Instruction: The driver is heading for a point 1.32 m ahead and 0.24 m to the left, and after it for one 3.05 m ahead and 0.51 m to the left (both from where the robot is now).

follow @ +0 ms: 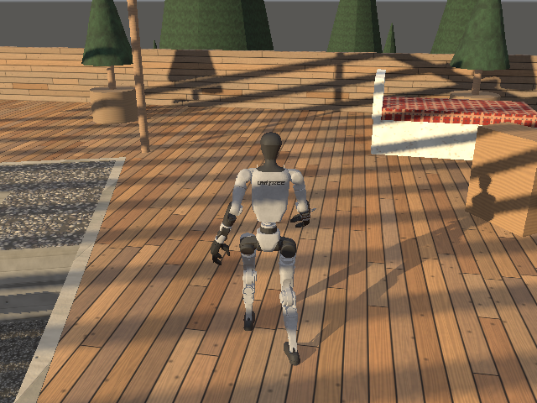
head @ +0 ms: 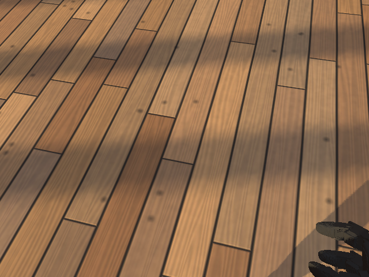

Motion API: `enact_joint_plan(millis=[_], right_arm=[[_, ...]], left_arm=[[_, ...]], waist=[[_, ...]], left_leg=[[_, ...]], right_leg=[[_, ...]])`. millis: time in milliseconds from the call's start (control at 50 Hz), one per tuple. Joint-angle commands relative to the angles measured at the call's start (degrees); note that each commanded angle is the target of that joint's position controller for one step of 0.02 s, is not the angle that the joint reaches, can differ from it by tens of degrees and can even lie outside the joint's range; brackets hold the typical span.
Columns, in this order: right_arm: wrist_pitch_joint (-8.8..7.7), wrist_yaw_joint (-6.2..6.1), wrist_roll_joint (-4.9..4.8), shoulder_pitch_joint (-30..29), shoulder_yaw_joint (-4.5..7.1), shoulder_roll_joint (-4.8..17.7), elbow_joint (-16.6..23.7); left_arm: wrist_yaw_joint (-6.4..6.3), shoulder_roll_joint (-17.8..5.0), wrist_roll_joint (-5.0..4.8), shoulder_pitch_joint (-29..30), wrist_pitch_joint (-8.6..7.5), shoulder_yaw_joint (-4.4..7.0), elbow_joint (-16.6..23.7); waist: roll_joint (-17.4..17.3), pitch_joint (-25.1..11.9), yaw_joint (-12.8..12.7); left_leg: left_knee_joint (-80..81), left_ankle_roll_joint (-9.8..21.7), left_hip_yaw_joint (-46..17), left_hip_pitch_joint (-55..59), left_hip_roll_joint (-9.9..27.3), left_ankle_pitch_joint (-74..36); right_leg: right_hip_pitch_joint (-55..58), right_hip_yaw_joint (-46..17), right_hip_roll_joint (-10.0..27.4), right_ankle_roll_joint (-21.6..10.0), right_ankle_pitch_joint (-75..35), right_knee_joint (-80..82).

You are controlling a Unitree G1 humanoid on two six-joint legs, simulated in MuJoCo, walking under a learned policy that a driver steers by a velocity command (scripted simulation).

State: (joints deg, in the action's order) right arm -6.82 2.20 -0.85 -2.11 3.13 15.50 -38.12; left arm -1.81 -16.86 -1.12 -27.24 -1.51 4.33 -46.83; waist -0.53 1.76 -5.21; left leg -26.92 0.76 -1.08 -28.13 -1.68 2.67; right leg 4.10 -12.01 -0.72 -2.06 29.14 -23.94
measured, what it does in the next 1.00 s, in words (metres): walks ahead, turning left: right foot, then left foot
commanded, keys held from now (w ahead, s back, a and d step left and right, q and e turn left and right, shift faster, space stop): w+e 0.04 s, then w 0.12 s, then w+q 0.84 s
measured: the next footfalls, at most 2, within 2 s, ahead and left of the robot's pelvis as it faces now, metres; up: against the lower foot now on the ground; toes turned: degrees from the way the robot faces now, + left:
right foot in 0.44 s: +0.38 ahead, -0.17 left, +0.00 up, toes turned -1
left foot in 0.94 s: +0.63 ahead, +0.12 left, +0.00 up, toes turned +19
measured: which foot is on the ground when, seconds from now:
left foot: down 0.00-0.44, up 0.46-0.92, down 0.94-1.00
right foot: down 0.00-0.00, up 0.02-0.42, down 0.44-0.96, up 0.98-1.00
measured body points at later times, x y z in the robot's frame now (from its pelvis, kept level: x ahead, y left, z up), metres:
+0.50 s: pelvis +0.26 -0.05 +0.01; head +0.29 -0.07 +0.46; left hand +0.48 +0.19 -0.05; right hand +0.27 -0.33 -0.13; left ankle +0.14 +0.11 -0.67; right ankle +0.34 -0.16 -0.72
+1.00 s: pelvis +0.51 +0.02 -0.01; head +0.55 +0.03 +0.44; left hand +0.46 +0.31 -0.13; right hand +0.80 -0.16 -0.08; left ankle +0.59 +0.11 -0.72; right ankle +0.37 -0.17 -0.65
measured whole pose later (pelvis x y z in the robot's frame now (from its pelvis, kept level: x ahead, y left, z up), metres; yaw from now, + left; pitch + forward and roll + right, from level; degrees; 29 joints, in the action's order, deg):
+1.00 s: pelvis +0.51 +0.02 -0.01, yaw +18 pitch +1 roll -1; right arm -1.5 2.8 -1.5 4.0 3.9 17.0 -37.4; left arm -1.0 -17.3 -0.6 -18.2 -3.3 4.2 -46.7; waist -0.7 4.2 -2.5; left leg -38.2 6.3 2.9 -29.0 -2.2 9.8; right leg -6.8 6.6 5.0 2.4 28.7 -54.6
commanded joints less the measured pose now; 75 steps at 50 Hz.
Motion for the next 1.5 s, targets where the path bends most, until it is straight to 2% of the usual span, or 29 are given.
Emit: enact_joint_plan(millis=[20, 40, 60, 100, 200, 240, 340, 420, 440, 460, 480, 500, 580, 840, 900, 940, 960, 980, 1000, 1020, 1040, 1080, 1260, 1360, 1420, 1440, 1460, 1480, 1500], right_arm=[[-0.14, -1.27, 1.79, 24.13, 5.61, 17.41, -1.59], [-0.20, -0.82, 1.42, 22.59, 4.11, 12.14, -1.48], [0.09, -1.11, 0.76, 18.63, 3.03, 8.45, -1.44], [0.76, -1.19, 1.14, 14.44, 2.21, 5.83, -2.71], [-0.46, -1.07, 0.53, 13.00, 2.23, 6.90, -5.46], [-0.08, -1.18, -0.16, 12.91, 2.57, 8.62, -5.64], [1.24, -1.36, -1.36, 17.76, 3.22, 11.84, -6.97], [2.46, -1.56, -0.76, 19.97, 2.24, 10.03, -7.99], [2.38, -1.42, 0.04, 20.04, 0.88, 6.30, -7.35], [1.75, -1.69, 0.42, 24.25, -0.75, 0.66, -5.41], [1.37, -1.99, -1.31, 24.92, 0.11, 4.67, -5.31], [1.54, -2.04, -2.18, 22.68, 1.27, 8.43, -5.02], [3.41, -1.85, -1.05, 18.45, 1.75, 6.49, -4.40], [4.76, 1.51, -0.50, 1.31, 0.21, 3.06, 3.64], [5.09, 1.77, -0.41, 4.28, 1.62, 5.78, 4.34], [5.61, 0.76, -0.73, 20.04, 4.80, 11.07, 0.37], [6.35, -0.61, -1.01, 26.47, 6.34, 16.21, -1.24], [5.52, -0.51, -0.86, 22.52, 6.35, 20.45, 1.08], [4.65, 0.01, -0.54, 23.54, 4.91, 15.39, 1.65], [3.83, 0.03, -0.28, 22.15, 4.15, 12.55, 0.89], [3.33, 0.06, -0.44, 18.67, 3.56, 10.84, 1.07], [3.13, -0.46, 0.41, 13.43, 2.62, 8.04, 2.56], [3.70, -2.98, -0.49, 19.44, 3.35, 10.61, -0.38], [4.34, -3.39, -0.53, 23.31, 3.01, 9.53, -2.45], [4.60, -3.15, 0.01, 22.23, 2.76, 8.85, -2.64], [4.51, -2.90, 0.54, 22.22, 1.84, 6.73, -2.09], [3.97, -2.98, 0.26, 28.51, 0.85, 4.12, -1.47], [3.38, -2.95, -0.32, 30.91, 0.43, 4.53, -1.81], [2.92, -2.72, -0.65, 25.43, 1.34, 9.17, -1.06]], left_arm=[[0.35, 1.29, 0.32, -2.83, -0.98, -0.97, 7.70], [0.40, -3.42, -1.57, -3.19, -1.39, -0.44, 7.01], [0.55, -7.87, -2.23, 2.36, -1.47, 0.84, 7.31], [0.69, -6.94, -0.37, 8.88, -1.65, 0.62, 8.51], [1.45, -2.10, 0.40, 10.95, -0.84, -0.68, 9.77], [1.94, -1.45, 1.31, 14.36, -1.78, -1.47, 10.74], [3.17, -3.58, 0.34, 22.49, -3.22, -1.47, 12.74], [2.70, -7.28, 0.24, 15.10, -3.65, 0.78, 10.76], [2.02, -10.70, 0.92, 7.06, -3.72, 2.15, 9.67], [1.51, -16.27, 2.49, 2.34, -3.09, 3.26, 9.65], [2.00, -13.76, 2.38, 0.91, -3.23, 2.65, 8.96], [2.27, -9.80, 1.62, 4.02, -3.51, 1.44, 9.05], [2.42, -3.86, 2.03, 13.49, -4.58, -0.09, 8.51], [0.82, -9.68, 0.25, 8.45, -3.33, 2.69, 2.76], [0.53, -12.13, -0.45, 8.95, -2.06, 3.37, 2.60], [0.23, -11.96, -0.77, 9.90, -1.34, 3.06, 3.09], [0.22, -7.41, 1.52, 7.92, -1.84, 1.45, 4.35], [0.63, -2.20, 1.84, 5.34, -3.69, -0.44, 7.97], [1.40, -7.89, -0.31, 12.12, -5.71, 0.50, 8.86], [1.72, -8.50, -1.72, 15.52, -6.59, 0.56, 10.21], [1.27, -7.84, -0.64, 15.44, -6.91, 0.41, 9.52], [0.96, -8.50, 1.55, 13.87, -6.02, 1.08, 8.62], [1.91, -3.04, 1.59, 27.29, -4.67, -0.91, 12.45], [3.54, -5.42, 0.84, 29.58, -5.84, -0.23, 13.18], [3.34, -7.30, 1.16, 21.52, -6.29, 0.96, 11.04], [3.08, -9.35, 1.88, 14.62, -6.48, 1.66, 9.97], [3.03, -14.20, 2.72, 7.18, -6.35, 2.88, 8.78], [3.88, -12.96, 0.93, 3.42, -5.70, 2.96, 6.09], [4.03, -8.62, -0.46, 6.04, -5.42, 1.51, 6.82]], waist=[[-11.61, -26.14, 9.79], [-16.76, -25.71, 9.60], [-11.49, -14.49, 9.90], [-3.65, -4.64, 7.98], [-4.23, 0.13, 4.26], [-3.28, 0.64, 4.73], [-2.96, 0.44, 7.26], [-2.89, -3.29, 2.16], [0.83, -8.71, -1.73], [16.02, -15.86, -0.78], [17.27, -17.02, -1.26], [12.70, -11.08, -0.60], [8.28, -2.49, 4.07], [2.97, 4.09, 1.10], [5.47, -0.04, 4.51], [4.44, -8.60, 13.25], [-5.52, -12.92, 13.83], [-15.36, -20.21, 7.66], [-6.36, -20.75, 12.21], [-4.81, -13.05, 11.53], [0.21, -7.87, 8.51], [-1.31, -5.16, 4.67], [-3.41, -1.30, 8.80], [-5.21, -1.34, 9.55], [-6.95, -3.59, 5.18], [-4.84, -10.12, 2.08], [6.95, -19.57, 2.40], [19.02, -20.86, 2.31], [11.35, -12.61, 1.36]], left_leg=[[1.48, 13.90, -33.27, 55.98, 22.97, 18.72], [10.82, 14.68, -46.39, 53.16, 25.78, 29.20], [12.23, 12.30, -37.09, 44.08, 23.22, 31.24], [13.47, 10.61, -22.50, 27.50, 18.38, 17.78], [20.25, 13.38, -11.97, 15.25, 15.97, 7.83], [20.68, 13.51, -8.93, 13.98, 14.52, 5.25], [17.25, 10.81, -7.94, 15.13, 14.15, 4.38], [5.00, 6.41, -8.31, 14.20, 11.96, 4.08], [-9.47, 3.77, -4.74, 8.98, 7.74, 6.94], [-30.78, -0.45, 1.25, -7.81, 0.80, 25.02], [-42.19, -0.52, -4.47, -14.74, 0.69, 30.46], [-46.50, 0.09, -6.04, -18.38, 3.55, 26.09], [-40.50, -0.06, -5.32, -11.92, 8.65, 13.06], [-10.99, 1.70, 2.32, -10.55, 6.73, -0.88], [-9.96, 5.16, 6.91, -2.14, 1.82, 7.26], [-5.44, 9.02, 7.59, 20.63, -2.92, 5.42], [-5.07, 12.56, -8.31, 37.48, 6.90, 3.06], [5.26, 24.53, -43.99, 50.71, 19.73, 17.93], [11.33, 22.59, -45.81, 50.08, 20.69, 21.38], [11.41, 20.28, -37.39, 43.97, 18.92, 18.20], [11.08, 18.08, -30.33, 34.83, 16.12, 11.30], [12.46, 16.40, -22.79, 23.58, 12.34, 1.13], [12.99, 12.22, -13.63, 13.11, 5.82, -0.94], [6.97, 11.09, -19.90, 21.13, 10.02, 2.04], [-0.81, 9.09, -19.05, 24.05, 9.35, -11.42], [-11.93, 7.41, -15.86, 21.29, 6.53, -13.05], [-31.38, 3.14, -9.75, 5.28, -0.70, -0.19], [-44.44, 0.42, -6.80, -8.95, -4.32, 28.82], [-48.20, 0.84, -8.72, -15.47, -0.40, 27.11]], right_leg=[[-36.76, 1.39, -3.47, 1.10, -7.38, -42.11], [-43.48, -0.20, -1.66, 1.25, 3.40, -51.42], [-47.00, 1.33, 1.37, 1.08, -0.92, -53.44], [-43.56, 4.50, 5.50, 0.57, -7.47, -49.04], [-38.67, 6.64, 8.35, 0.93, -10.50, -35.35], [-36.94, 8.21, 8.40, 1.50, -16.76, -26.52], [-30.05, 9.80, 4.84, 2.98, -25.91, -11.37], [-14.10, 11.42, 2.53, 0.60, -22.72, -4.71], [-2.87, 5.57, 8.79, -2.06, -20.27, -3.64], [12.07, -16.31, 23.27, -8.38, -10.46, 1.55], [10.65, -30.08, 25.34, -11.87, -0.29, 7.89], [6.91, -23.32, 23.98, -10.46, 1.67, 8.19], [-8.17, -1.26, 16.94, -7.45, -19.02, 12.82], [-1.82, 21.31, 17.54, -5.84, -36.01, 14.37], [1.54, 23.96, 17.60, -4.15, -61.94, 3.67], [-5.90, 26.38, 14.45, -1.26, -65.42, -18.05], [-22.55, 25.89, 10.87, 1.66, -31.72, -36.95], [-43.94, 15.74, -1.71, 4.71, 5.76, -55.37], [-50.00, 5.92, 0.80, 3.59, 3.33, -57.92], [-52.57, 6.72, 3.06, 2.31, -1.79, -55.16], [-49.71, 6.83, 5.70, 2.03, -6.26, -49.87], [-41.89, 6.34, 8.20, 2.75, -10.93, -42.91], [-34.83, 9.47, 2.55, 6.56, -33.91, -11.76], [-32.99, 7.68, 1.87, 4.05, -31.98, -4.65], [-23.40, 10.92, 0.64, -0.21, -26.80, -1.47], [-11.64, 7.26, 4.91, -3.62, -28.06, -3.31], [9.12, -12.27, 15.74, -12.43, -24.71, -3.56], [15.72, -33.06, 22.09, -17.83, -10.33, 5.72], [10.87, -32.38, 20.96, -15.63, -0.95, 8.09]])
